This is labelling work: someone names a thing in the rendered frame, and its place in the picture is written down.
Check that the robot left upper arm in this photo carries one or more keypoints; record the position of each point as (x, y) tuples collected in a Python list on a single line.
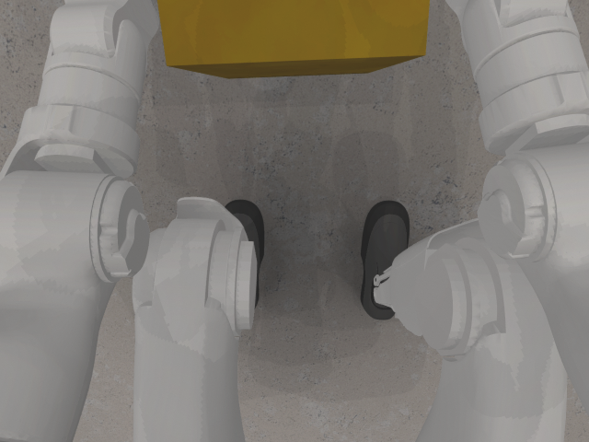
[(66, 239)]

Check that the robot right forearm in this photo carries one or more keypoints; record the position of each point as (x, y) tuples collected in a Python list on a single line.
[(533, 80)]

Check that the right robot foot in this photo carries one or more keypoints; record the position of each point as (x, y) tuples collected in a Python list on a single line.
[(386, 235)]

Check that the robot left forearm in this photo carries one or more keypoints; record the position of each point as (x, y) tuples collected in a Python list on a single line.
[(92, 86)]

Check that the robot left thigh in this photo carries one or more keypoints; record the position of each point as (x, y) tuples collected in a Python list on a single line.
[(185, 357)]

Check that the carton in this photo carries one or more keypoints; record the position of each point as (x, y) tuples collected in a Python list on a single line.
[(268, 38)]

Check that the robot right upper arm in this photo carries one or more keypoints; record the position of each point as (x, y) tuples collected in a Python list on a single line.
[(535, 209)]

